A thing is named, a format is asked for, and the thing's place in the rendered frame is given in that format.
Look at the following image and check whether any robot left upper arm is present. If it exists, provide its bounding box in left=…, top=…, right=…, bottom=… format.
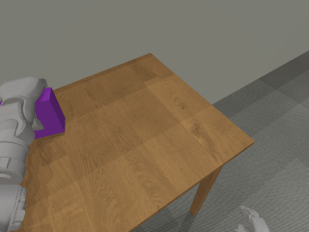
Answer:
left=0, top=184, right=27, bottom=232

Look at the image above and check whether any robot left hand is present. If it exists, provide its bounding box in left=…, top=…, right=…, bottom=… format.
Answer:
left=0, top=76, right=48, bottom=131

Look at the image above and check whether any robot left forearm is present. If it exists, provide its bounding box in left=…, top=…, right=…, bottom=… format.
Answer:
left=0, top=95, right=36, bottom=185

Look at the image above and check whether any sponge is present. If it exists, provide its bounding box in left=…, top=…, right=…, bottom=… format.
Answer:
left=0, top=87, right=66, bottom=139

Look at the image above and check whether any robot right hand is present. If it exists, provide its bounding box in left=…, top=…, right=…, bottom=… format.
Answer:
left=235, top=206, right=270, bottom=232

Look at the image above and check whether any table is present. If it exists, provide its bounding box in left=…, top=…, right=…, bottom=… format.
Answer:
left=10, top=53, right=255, bottom=232

